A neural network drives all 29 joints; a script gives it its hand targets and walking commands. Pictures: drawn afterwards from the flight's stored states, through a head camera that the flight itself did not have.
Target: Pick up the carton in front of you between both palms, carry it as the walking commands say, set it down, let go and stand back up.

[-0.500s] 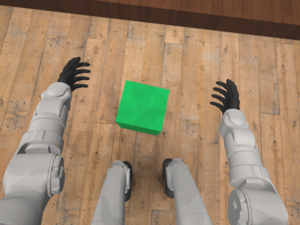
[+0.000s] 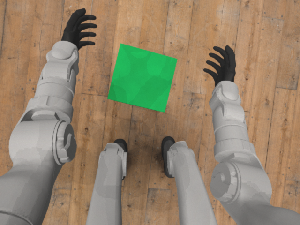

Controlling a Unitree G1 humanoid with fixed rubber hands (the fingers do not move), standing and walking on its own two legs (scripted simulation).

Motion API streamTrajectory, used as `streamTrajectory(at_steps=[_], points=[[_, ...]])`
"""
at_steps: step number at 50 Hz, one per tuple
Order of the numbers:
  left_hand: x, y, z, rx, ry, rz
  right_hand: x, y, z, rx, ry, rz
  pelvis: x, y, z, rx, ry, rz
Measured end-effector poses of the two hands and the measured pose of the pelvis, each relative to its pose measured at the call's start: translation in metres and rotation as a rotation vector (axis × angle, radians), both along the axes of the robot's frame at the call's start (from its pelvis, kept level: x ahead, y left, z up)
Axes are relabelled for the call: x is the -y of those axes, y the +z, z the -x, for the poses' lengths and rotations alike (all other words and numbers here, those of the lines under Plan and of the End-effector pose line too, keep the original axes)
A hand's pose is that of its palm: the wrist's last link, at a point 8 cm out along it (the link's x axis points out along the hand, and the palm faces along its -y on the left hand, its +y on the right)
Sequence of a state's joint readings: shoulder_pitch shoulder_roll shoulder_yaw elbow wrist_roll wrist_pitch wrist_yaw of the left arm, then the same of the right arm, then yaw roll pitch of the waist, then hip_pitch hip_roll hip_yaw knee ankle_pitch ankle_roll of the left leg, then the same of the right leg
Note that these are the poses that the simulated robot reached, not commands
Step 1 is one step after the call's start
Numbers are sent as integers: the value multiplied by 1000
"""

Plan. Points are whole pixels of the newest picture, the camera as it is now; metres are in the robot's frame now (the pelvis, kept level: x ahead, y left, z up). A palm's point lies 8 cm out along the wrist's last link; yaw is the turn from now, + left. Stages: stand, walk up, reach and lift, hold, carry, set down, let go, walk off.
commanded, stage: reach and lift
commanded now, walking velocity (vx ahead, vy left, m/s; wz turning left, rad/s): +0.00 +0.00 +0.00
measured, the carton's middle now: (141, 82) +0.47 +0.01 -0.47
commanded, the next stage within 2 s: none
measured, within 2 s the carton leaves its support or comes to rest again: leaves its support in 1.40 s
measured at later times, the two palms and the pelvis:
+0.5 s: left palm (93, 68) +0.50 +0.19 -0.36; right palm (194, 89) +0.44 -0.18 -0.36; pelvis -0.06 -0.01 -0.19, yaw -2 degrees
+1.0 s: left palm (100, 71) +0.50 +0.17 -0.40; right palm (191, 87) +0.45 -0.18 -0.39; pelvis -0.05 -0.01 -0.22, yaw -2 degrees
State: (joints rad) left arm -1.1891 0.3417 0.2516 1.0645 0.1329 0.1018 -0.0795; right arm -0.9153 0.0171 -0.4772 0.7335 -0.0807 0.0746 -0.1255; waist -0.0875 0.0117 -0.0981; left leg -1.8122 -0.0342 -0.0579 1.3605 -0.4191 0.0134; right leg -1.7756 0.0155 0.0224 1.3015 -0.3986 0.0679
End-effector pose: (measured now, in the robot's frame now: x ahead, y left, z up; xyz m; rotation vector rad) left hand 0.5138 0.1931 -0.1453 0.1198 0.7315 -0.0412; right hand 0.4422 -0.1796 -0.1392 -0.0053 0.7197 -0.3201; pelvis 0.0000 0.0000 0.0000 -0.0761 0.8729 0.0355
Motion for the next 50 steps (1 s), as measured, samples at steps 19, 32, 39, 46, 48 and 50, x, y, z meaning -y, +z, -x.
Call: streamTrajectory(at_steps=[19, 32, 39, 46, 48, 50], points=[[0, -180, 14, 26, 29, -14, 5, -180, 6, -2, 24, -21, 14, -160, 49, 91, -24, 5], [13, -263, 13, -15, 16, -3, 12, -248, -7, -49, 44, -6, 11, -214, 58, 205, -35, 7], [20, -271, 14, 17, 10, 5, 9, -256, -12, -49, 56, -10, 10, -224, 50, 220, -43, 6], [19, -260, 16, 15, 17, -1, 1, -251, -9, -44, 59, -22, 10, -224, 48, 208, -37, 3], [20, -257, 17, 11, 16, -1, 0, -250, -8, -45, 60, -25, 11, -223, 49, 205, -35, 2], [22, -256, 17, 7, 15, 0, -1, -249, -7, -45, 60, -27, 11, -221, 50, 203, -34, 2]])
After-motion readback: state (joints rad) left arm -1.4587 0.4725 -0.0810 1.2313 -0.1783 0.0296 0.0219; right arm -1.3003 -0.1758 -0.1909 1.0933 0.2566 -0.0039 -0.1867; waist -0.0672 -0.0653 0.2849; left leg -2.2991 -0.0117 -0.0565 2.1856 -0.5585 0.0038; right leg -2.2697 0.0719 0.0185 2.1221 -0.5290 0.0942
